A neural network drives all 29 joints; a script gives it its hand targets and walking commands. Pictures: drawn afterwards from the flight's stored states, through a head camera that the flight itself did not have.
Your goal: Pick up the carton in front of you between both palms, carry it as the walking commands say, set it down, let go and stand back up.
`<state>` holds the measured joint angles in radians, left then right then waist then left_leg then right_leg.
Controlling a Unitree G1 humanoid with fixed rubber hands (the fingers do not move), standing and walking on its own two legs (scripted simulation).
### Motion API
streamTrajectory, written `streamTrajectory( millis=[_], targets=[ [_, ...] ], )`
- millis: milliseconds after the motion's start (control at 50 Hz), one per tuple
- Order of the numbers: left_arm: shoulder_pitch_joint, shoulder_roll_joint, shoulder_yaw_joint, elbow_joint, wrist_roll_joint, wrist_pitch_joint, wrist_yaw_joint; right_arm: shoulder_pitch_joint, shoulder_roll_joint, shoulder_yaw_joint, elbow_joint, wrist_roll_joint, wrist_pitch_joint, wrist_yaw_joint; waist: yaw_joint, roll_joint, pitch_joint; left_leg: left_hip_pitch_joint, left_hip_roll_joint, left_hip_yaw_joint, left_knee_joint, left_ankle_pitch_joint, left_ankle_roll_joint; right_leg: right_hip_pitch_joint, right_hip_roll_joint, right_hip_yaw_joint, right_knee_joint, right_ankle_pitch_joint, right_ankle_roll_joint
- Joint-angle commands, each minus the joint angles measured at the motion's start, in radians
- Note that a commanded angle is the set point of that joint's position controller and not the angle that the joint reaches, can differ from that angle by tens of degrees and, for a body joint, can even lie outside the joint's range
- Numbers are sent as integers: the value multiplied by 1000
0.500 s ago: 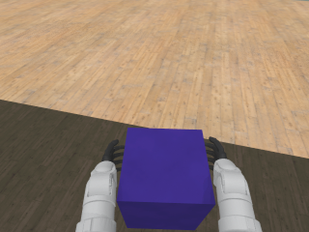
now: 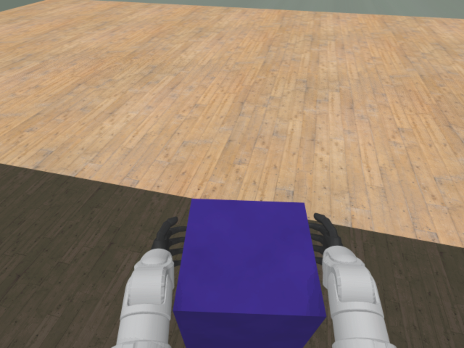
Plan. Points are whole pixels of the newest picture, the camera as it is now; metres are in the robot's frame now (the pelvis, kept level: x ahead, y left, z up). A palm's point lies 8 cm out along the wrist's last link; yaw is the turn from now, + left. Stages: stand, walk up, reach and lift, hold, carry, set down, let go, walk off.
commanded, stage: hold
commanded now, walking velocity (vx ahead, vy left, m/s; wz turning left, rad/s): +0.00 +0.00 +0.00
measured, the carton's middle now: (244, 282) +0.28 +0.00 -0.03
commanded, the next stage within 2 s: carry in 1.16 s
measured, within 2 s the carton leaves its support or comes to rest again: neither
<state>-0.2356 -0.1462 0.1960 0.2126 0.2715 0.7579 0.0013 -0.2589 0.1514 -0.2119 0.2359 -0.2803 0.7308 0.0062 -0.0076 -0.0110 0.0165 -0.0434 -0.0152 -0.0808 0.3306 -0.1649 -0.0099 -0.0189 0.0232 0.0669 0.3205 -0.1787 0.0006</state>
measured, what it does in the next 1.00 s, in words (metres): stands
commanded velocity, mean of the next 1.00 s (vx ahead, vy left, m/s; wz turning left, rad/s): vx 0.00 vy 0.00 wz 0.00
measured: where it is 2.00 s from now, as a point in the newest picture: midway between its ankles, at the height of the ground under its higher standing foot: outside the picture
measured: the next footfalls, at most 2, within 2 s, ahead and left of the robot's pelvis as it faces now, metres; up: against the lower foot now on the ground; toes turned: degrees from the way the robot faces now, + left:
left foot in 1.84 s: +0.39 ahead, +0.09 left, +0.00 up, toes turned +8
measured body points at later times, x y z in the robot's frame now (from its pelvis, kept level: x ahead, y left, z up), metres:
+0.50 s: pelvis -0.01 +0.00 +0.00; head -0.05 +0.01 +0.45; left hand +0.29 +0.15 +0.04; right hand +0.29 -0.15 +0.05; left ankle +0.02 +0.13 -0.75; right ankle +0.01 -0.12 -0.75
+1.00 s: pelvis -0.01 +0.00 +0.00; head -0.05 +0.01 +0.45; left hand +0.29 +0.15 +0.04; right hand +0.29 -0.15 +0.05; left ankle +0.02 +0.13 -0.75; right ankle +0.01 -0.12 -0.75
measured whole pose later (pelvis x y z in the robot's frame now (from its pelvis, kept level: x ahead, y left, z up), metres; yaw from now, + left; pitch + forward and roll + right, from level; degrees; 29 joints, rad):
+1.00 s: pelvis -0.01 +0.00 +0.00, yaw +0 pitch -8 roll +0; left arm -0.27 -0.15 0.22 0.22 0.28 0.78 0.00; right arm -0.29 0.16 -0.24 0.24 -0.30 0.75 0.01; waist 0.00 -0.02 0.03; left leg -0.04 -0.01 -0.08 0.34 -0.16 -0.01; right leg -0.02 0.03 0.07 0.34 -0.18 0.00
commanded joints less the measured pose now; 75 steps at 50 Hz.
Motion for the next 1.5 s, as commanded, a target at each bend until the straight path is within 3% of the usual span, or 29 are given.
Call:
streamTrajectory(
  millis=[0, 60, 80, 220, 260, 400, 460, 480, 500, 560, 580, 600, 640, 720, 760, 780, 920, 960, 1040, 1060, 1120, 1140, 1180, 1200, 1260, 1340, 1420, 1440, 1480],
  targets=[
    [-447, -889, -517, -95, -246, -34, -227, -404, 908, 526, -46, 257, -6, 242, 3, 5, -205, 109, -77, 17, -50, 129, 4, -13, 71, 4, -42, 153, 15],
    [-509, -931, -543, -87, -265, -37, -226, -413, 891, 539, -55, 260, -8, 243, -26, 53, -197, 14, -88, 12, -38, 104, -8, 20, 73, 4, -29, 135, 4],
    [-502, -900, -507, -72, -242, -38, -223, -451, 896, 514, -30, 245, -9, 249, 11, 10, -218, 64, -68, 9, -42, 70, 2, -10, 76, -10, -24, 76, 4],
    [-524, -895, -484, -48, -222, -34, -227, -484, 914, 499, 25, 254, -9, 247, 18, 42, -181, 47, -82, 16, -29, 47, 4, -28, 69, 14, -35, 68, 6],
    [-541, -919, -503, -50, -251, -30, -226, -464, 879, 487, -5, 223, -10, 253, -20, 9, -197, 61, -64, 8, -45, 37, -4, -26, 72, -11, -34, 65, 1],
    [-583, -925, -472, -34, -230, -35, -236, -530, 919, 492, -3, 233, -10, 256, 24, 15, -207, 32, -65, 14, -37, 39, 4, -21, 74, -18, -27, 37, 2],
    [-569, -930, -536, -69, -259, -33, -234, -454, 905, 475, 7, 224, -9, 251, -31, 19, -246, 84, -70, 16, -10, 108, -8, 2, 75, -8, -22, 108, -3],
    [-546, -923, -487, -32, -238, -32, -235, -472, 889, 484, 5, 228, -5, 250, 12, 15, -221, 42, -75, 11, -18, 90, -2, 23, 62, -2, -27, 116, 5],
    [-531, -923, -504, -35, -257, -28, -240, -439, 899, 458, 30, 224, 1, 247, -30, 7, -187, 69, -68, 5, -25, 87, 0, -12, 75, 8, -40, 89, -1],
    [-488, -902, -483, -28, -224, -19, -222, -469, 902, 502, -22, 244, -2, 244, 19, 24, -201, 64, -75, 24, -37, 84, 1, 19, 73, -2, -21, 120, 10],
    [-489, -925, -485, -11, -247, -19, -225, -432, 872, 461, 6, 227, -6, 247, -10, 9, -168, 14, -67, 2, -55, 78, -2, 22, 81, -3, -33, 98, -6],
    [-555, -907, -473, -30, -234, -34, -230, -490, 891, 492, -8, 237, -9, 250, 19, 26, -179, 35, -85, 28, -29, 78, -1, 0, 67, -3, -39, 101, 15],
    [-552, -914, -516, -58, -248, -28, -232, -489, 913, 481, -11, 240, -6, 249, 2, -31, -205, 42, -70, 18, -26, 95, 1, -4, 66, -4, -30, 88, 7],
    [-524, -949, -512, -62, -258, -29, -230, -438, 883, 497, -14, 236, -3, 248, -4, 33, -204, 72, -82, 22, -29, 136, -13, -15, 72, -9, -34, 122, 8],
    [-506, -936, -503, -66, -266, -22, -228, -476, 905, 556, -83, 272, 0, 241, 27, 9, -243, 64, -82, 17, -27, 135, -8, 40, 76, -4, -30, 160, 16],
    [-532, -935, -498, -56, -258, -22, -227, -436, 898, 493, -26, 239, 1, 243, -18, 13, -222, 43, -77, 11, -24, 142, -12, 28, 69, 12, -37, 163, 3],
    [-557, -870, -478, -36, -236, -27, -238, -495, 933, 491, 3, 230, -3, 250, 26, -36, -189, 39, -74, 30, -40, 74, 8, -1, 70, -1, -37, 92, 19],
    [-546, -900, -520, -71, -276, -29, -237, -446, 937, 498, 4, 245, 0, 247, -10, -7, -221, 75, -70, 17, -31, 135, 7, 6, 65, 11, -41, 148, 14],
    [-544, -917, -473, -18, -227, -17, -237, -465, 909, 479, 21, 235, 4, 241, -4, 63, -168, 38, -81, 33, -27, 62, -2, -6, 58, 15, -45, 103, 5],
    [-543, -908, -477, -64, -239, -17, -230, -471, 886, 469, 3, 210, 7, 249, -8, -8, -171, 84, -69, 15, -37, 99, -7, -35, 78, -13, -47, 86, 10],
    [-546, -904, -501, -87, -236, -24, -229, -504, 920, 502, -20, 241, -3, 248, 24, -20, -202, 56, -74, 19, -25, 112, -4, 4, 70, -9, -33, 114, 9],
    [-570, -912, -514, -90, -267, -15, -227, -496, 893, 511, -40, 246, 3, 245, 9, 32, -244, -57, 109, 26, 54, -103, 14, -113, -123, 21, 25, -73, -18],
    [-581, -893, -525, -92, -274, -4, -220, -492, 883, 497, -34, 254, 14, 238, 12, 32, -197, -145, 84, -7, 10, -465, 14, -249, -107, 76, -16, -470, -23],
    [-561, -918, -558, -113, -302, -5, -216, -486, 875, 529, -60, 284, 14, 231, 16, 23, -224, -150, 88, 3, 25, -515, 15, -260, -108, 81, -16, -508, -32],
    [-563, -922, -616, -169, -343, 32, -205, -506, 880, 606, -165, 309, 49, 216, 10, 26, -252, -188, 131, -34, 9, -466, 40, -273, -84, 5, 107, -388, -32],
    [-559, -886, -716, -258, -417, 142, -173, -489, 837, 703, -285, 381, 160, 187, 4, 15, -281, -243, 126, -9, 102, -444, 44, -254, -146, 73, 78, -404, -68],
    [-539, -853, -752, -389, -474, 253, -147, -495, 827, 787, -361, 512, 292, 175, 2, -99, -271, -248, 67, 73, 116, -327, 17, -248, -168, 101, 47, -381, -92],
    [-521, -845, -761, -361, -485, 291, -144, -502, 816, 796, -390, 512, 311, 170, 4, -41, -244, -203, 101, 72, 127, -298, 26, -286, -171, 58, 77, -343, -79],
    [-532, -886, -795, -460, -530, 334, -145, -434, 844, 796, -416, 542, 356, 169, -12, 195, -252, -48, 226, -123, 57, -170, 92, -444, -75, -108, 339, -188, -27]
  ],
)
